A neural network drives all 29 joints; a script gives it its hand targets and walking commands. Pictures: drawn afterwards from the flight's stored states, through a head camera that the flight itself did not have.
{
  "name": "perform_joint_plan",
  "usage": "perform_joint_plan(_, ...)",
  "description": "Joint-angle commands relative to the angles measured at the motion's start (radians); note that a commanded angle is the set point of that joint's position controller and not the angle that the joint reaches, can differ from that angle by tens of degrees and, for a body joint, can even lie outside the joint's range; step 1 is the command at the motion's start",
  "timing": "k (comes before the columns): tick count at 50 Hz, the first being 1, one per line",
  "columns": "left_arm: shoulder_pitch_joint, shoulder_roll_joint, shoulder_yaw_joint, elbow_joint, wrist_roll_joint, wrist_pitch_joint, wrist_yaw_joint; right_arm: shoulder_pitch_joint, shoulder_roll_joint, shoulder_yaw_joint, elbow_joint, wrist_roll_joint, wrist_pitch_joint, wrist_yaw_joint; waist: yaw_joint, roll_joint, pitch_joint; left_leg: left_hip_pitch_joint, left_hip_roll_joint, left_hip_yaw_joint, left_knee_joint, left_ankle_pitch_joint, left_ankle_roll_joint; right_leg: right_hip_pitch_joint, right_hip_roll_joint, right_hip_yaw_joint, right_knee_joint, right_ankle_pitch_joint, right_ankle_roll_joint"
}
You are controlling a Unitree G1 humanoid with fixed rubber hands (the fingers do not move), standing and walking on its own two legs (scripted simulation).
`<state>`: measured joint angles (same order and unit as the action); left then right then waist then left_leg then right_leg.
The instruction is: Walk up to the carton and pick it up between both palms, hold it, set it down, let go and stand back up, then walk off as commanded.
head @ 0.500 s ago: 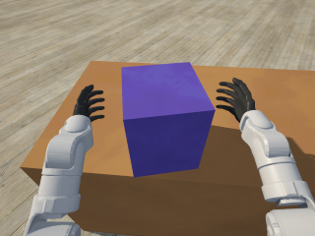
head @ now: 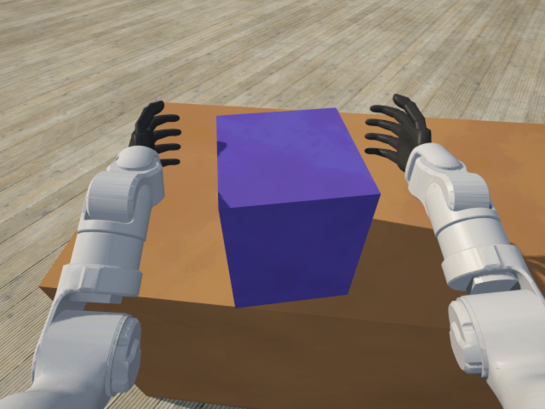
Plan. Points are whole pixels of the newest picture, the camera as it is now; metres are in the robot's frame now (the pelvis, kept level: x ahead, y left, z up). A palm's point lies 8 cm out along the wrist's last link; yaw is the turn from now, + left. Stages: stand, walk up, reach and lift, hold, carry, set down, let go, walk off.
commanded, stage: reach and lift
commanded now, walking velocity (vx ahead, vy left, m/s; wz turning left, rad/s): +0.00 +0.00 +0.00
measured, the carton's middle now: (284, 209) +0.43 -0.01 +0.07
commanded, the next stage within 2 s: none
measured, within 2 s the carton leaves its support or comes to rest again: neither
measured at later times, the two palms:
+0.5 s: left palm (141, 173) +0.42 +0.21 +0.15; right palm (402, 169) +0.44 -0.19 +0.15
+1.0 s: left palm (171, 202) +0.44 +0.18 +0.08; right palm (389, 186) +0.47 -0.19 +0.09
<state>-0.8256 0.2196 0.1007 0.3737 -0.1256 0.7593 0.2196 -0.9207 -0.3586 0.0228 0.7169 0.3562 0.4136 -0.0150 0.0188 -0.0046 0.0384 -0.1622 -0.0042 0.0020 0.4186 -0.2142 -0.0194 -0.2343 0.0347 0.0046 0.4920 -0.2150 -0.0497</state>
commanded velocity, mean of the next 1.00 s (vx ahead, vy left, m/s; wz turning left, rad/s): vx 0.00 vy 0.00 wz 0.00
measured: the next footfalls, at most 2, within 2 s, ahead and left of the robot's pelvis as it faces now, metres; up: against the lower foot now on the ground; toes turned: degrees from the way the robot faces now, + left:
none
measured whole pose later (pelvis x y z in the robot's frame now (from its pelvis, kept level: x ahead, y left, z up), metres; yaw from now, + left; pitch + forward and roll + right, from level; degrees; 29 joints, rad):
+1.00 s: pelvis +0.02 +0.00 +0.00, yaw +0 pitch +9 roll +1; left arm -0.75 0.13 0.10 0.84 -0.12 0.05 0.18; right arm -0.85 -0.34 0.04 0.97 0.36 0.01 0.03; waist 0.03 0.00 -0.03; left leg -0.36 0.00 0.00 0.42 -0.21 -0.02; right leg -0.43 0.03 0.00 0.48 -0.21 -0.05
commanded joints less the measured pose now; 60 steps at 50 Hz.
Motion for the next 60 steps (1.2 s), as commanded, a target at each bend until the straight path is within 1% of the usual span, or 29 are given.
perform_joint_plan(1, -0.645, 0.216, 0.126, 0.127, -0.063, -0.115, 0.031, -0.694, -0.252, 0.049, -0.064, 0.119, -0.037, 0.028, 0.163, -0.135, -0.489, -0.222, 0.013, 0.032, -0.109, 0.067, 0.03, 0.287, -0.018, 0.084, -0.13, 0.22, 0.071)
perform_joint_plan(4, -0.659, 0.224, 0.109, 0.204, -0.072, -0.147, 0.024, -0.704, -0.255, 0.043, -0.012, 0.108, -0.046, 0.033, 0.157, -0.136, -0.508, -0.226, 0.012, 0.032, -0.105, 0.08, 0.029, 0.295, -0.016, 0.075, -0.127, 0.256, 0.069)
perform_joint_plan(7, -0.633, 0.221, 0.108, 0.257, -0.069, -0.175, 0.008, -0.68, -0.243, 0.047, 0.028, 0.099, -0.059, 0.035, 0.156, -0.14, -0.532, -0.228, 0.011, 0.03, -0.094, 0.127, 0.028, 0.324, -0.012, 0.069, -0.115, 0.357, 0.071)
perform_joint_plan(8, -0.61, 0.204, 0.095, 0.25, -0.071, -0.188, 0.003, -0.657, -0.237, 0.047, 0.034, 0.097, -0.068, 0.034, 0.147, -0.13, -0.547, -0.216, 0.01, 0.028, -0.087, 0.162, 0.021, 0.332, -0.008, 0.06, -0.109, 0.401, 0.071)
perform_joint_plan(10, -0.56, 0.193, 0.103, 0.255, -0.058, -0.211, -0.014, -0.612, -0.227, 0.051, 0.043, 0.088, -0.085, 0.031, 0.143, -0.125, -0.567, -0.202, 0.006, 0.024, -0.076, 0.21, 0.018, 0.352, -0.004, 0.053, -0.1, 0.473, 0.072)
perform_joint_plan(11, -0.539, 0.189, 0.107, 0.276, -0.047, -0.225, -0.022, -0.593, -0.215, 0.053, 0.058, 0.086, -0.094, 0.031, 0.145, -0.13, -0.556, -0.2, 0.004, 0.024, -0.077, 0.215, 0.018, 0.35, -0.004, 0.05, -0.098, 0.491, 0.075)
perform_joint_plan(15, -0.473, 0.159, 0.11, 0.235, -0.028, -0.279, -0.043, -0.539, -0.194, 0.057, 0.019, 0.081, -0.144, 0.032, 0.147, -0.107, -0.608, -0.183, -0.002, 0.023, -0.056, 0.301, 0.008, 0.381, -0.001, 0.042, -0.076, 0.602, 0.079)
perform_joint_plan(18, -0.441, 0.147, 0.115, 0.268, -0.004, -0.313, -0.059, -0.516, -0.181, 0.048, 0.036, 0.056, -0.172, 0.032, 0.146, -0.108, -0.588, -0.193, -0.002, 0.018, -0.061, 0.295, 0.009, 0.378, -0.002, 0.037, -0.074, 0.602, 0.08)
perform_joint_plan(19, -0.434, 0.138, 0.111, 0.254, -0.005, -0.327, -0.061, -0.515, -0.178, 0.043, 0.019, 0.053, -0.184, 0.032, 0.145, -0.108, -0.6, -0.191, -0.002, 0.018, -0.059, 0.301, 0.009, 0.374, 0.0, 0.035, -0.075, 0.593, 0.08)
perform_joint_plan(21, -0.423, 0.126, 0.104, 0.272, -0.001, -0.357, -0.065, -0.497, -0.165, 0.048, 0.034, 0.044, -0.205, 0.037, 0.149, -0.103, -0.58, -0.193, 0.002, 0.017, -0.064, 0.282, 0.009, 0.35, 0.0, 0.03, -0.082, 0.541, 0.079)
perform_joint_plan(24, -0.432, 0.113, 0.092, 0.258, -0.007, -0.408, -0.064, -0.496, -0.155, 0.028, 0.017, 0.022, -0.241, 0.041, 0.15, -0.101, -0.591, -0.201, 0.005, 0.017, -0.061, 0.264, 0.01, 0.309, 0.001, 0.028, -0.086, 0.48, 0.073)
perform_joint_plan(25, -0.42, 0.1, 0.084, 0.266, -0.008, -0.428, -0.063, -0.488, -0.136, 0.039, 0.018, 0.022, -0.253, 0.044, 0.158, -0.101, -0.588, -0.204, 0.007, 0.017, -0.062, 0.261, 0.011, 0.303, 0.0, 0.028, -0.087, 0.465, 0.073)
perform_joint_plan(27, -0.408, 0.099, 0.087, 0.323, -0.005, -0.468, -0.063, -0.47, -0.117, 0.037, 0.048, 0.002, -0.271, 0.046, 0.16, -0.117, -0.57, -0.227, 0.009, 0.019, -0.066, 0.21, 0.019, 0.277, -0.004, 0.032, -0.092, 0.399, 0.074)
perform_joint_plan(30, -0.397, 0.076, 0.07, 0.366, -0.003, -0.541, -0.057, -0.454, -0.085, 0.043, 0.089, -0.014, -0.308, 0.055, 0.167, -0.115, -0.571, -0.236, 0.017, 0.022, -0.068, 0.18, 0.02, 0.239, -0.008, 0.031, -0.091, 0.338, 0.071)
perform_joint_plan(32, -0.393, 0.066, 0.063, 0.388, -0.007, -0.594, -0.055, -0.447, -0.061, 0.059, 0.09, -0.016, -0.337, 0.057, 0.176, -0.113, -0.6, -0.256, 0.017, 0.027, -0.06, 0.177, 0.019, 0.232, -0.011, 0.035, -0.083, 0.333, 0.07)
perform_joint_plan(35, -0.367, 0.051, 0.072, 0.416, 0.0, -0.659, -0.049, -0.432, -0.052, 0.057, 0.092, -0.026, -0.378, 0.057, 0.178, -0.105, -0.658, -0.287, 0.015, 0.035, -0.043, 0.202, 0.013, 0.247, -0.015, 0.042, -0.062, 0.397, 0.072)
perform_joint_plan(36, -0.369, 0.048, 0.078, 0.407, 0.01, -0.679, -0.047, -0.429, -0.05, 0.056, 0.097, -0.03, -0.389, 0.058, 0.175, -0.106, -0.676, -0.279, 0.017, 0.033, -0.042, 0.216, 0.011, 0.248, -0.013, 0.039, -0.057, 0.415, 0.071)
perform_joint_plan(39, -0.343, 0.039, 0.101, 0.447, 0.031, -0.718, -0.052, -0.417, -0.045, 0.07, 0.123, -0.037, -0.411, 0.06, 0.183, -0.117, -0.686, -0.297, 0.013, 0.038, -0.034, 0.232, 0.013, 0.259, -0.017, 0.043, -0.048, 0.458, 0.076)
perform_joint_plan(41, -0.332, 0.025, 0.106, 0.442, 0.04, -0.74, -0.054, -0.418, -0.04, 0.079, 0.113, -0.04, -0.43, 0.057, 0.181, -0.127, -0.721, -0.301, 0.011, 0.04, -0.026, 0.259, 0.012, 0.273, -0.018, 0.044, -0.041, 0.507, 0.078)
perform_joint_plan(42, -0.314, 0.021, 0.116, 0.427, 0.047, -0.75, -0.056, -0.403, -0.037, 0.084, 0.106, -0.039, -0.438, 0.055, 0.184, -0.125, -0.745, -0.298, 0.009, 0.042, -0.019, 0.285, 0.009, 0.284, -0.02, 0.048, -0.036, 0.553, 0.079)
perform_joint_plan(45, -0.273, -0.003, 0.123, 0.389, 0.064, -0.767, -0.062, -0.37, -0.029, 0.095, 0.082, -0.047, -0.458, 0.049, 0.176, -0.125, -0.804, -0.292, 0.001, 0.044, -0.011, 0.35, 0.005, 0.327, -0.021, 0.048, -0.024, 0.679, 0.087)
perform_joint_plan(47, -0.255, -0.013, 0.13, 0.325, 0.076, -0.773, -0.064, -0.363, -0.024, 0.098, 0.051, -0.046, -0.471, 0.043, 0.172, -0.114, -0.854, -0.284, -0.001, 0.046, -0.007, 0.396, -0.001, 0.355, -0.022, 0.046, -0.012, 0.755, 0.092)
perform_joint_plan(50, -0.234, -0.025, 0.145, 0.271, 0.091, -0.779, -0.066, -0.35, -0.021, 0.103, 0.025, -0.049, -0.482, 0.035, 0.17, -0.112, -0.887, -0.279, -0.006, 0.05, -0.001, 0.439, -0.004, 0.369, -0.023, 0.047, 0.002, 0.835, 0.098)
perform_joint_plan(53, -0.23, -0.052, 0.147, 0.196, 0.105, -0.782, -0.063, -0.335, -0.009, 0.096, 0.021, -0.058, -0.483, 0.029, 0.16, -0.095, -0.896, -0.254, -0.003, 0.052, -0.003, 0.469, -0.011, 0.365, -0.021, 0.041, 0.003, 0.857, 0.099)
perform_joint_plan(55, -0.246, -0.079, 0.146, 0.141, 0.109, -0.781, -0.059, -0.343, 0.01, 0.087, 0.006, -0.061, -0.482, 0.022, 0.15, -0.088, -0.9, -0.242, -0.003, 0.049, -0.001, 0.468, -0.013, 0.357, -0.02, 0.037, 0.0, 0.843, 0.097)
perform_joint_plan(56, -0.259, -0.097, 0.139, 0.129, 0.112, -0.78, -0.054, -0.348, 0.023, 0.083, 0.018, -0.063, -0.478, 0.02, 0.146, -0.075, -0.887, -0.232, 0.0, 0.049, -0.002, 0.469, -0.016, 0.337, -0.017, 0.034, -0.002, 0.823, 0.094)
perform_joint_plan(58, -0.271, -0.114, 0.146, 0.116, 0.123, -0.776, -0.044, -0.354, 0.038, 0.071, 0.027, -0.073, -0.471, 0.015, 0.144, -0.072, -0.86, -0.215, 0.002, 0.047, -0.001, 0.462, -0.019, 0.31, -0.013, 0.032, -0.016, 0.771, 0.088)
perform_joint_plan(59, -0.291, -0.135, 0.139, 0.107, 0.128, -0.772, -0.039, -0.365, 0.049, 0.062, 0.039, -0.075, -0.466, 0.012, 0.135, -0.066, -0.84, -0.206, 0.006, 0.045, -0.003, 0.457, -0.02, 0.296, -0.012, 0.031, -0.022, 0.748, 0.084)
perform_joint_plan(60, -0.305, -0.145, 0.147, 0.115, 0.139, -0.767, -0.034, -0.382, 0.064, 0.058, 0.048, -0.08, -0.459, 0.011, 0.14, -0.067, -0.821, -0.201, 0.009, 0.043, -0.007, 0.437, -0.018, 0.285, -0.009, 0.03, -0.032, 0.703, 0.08)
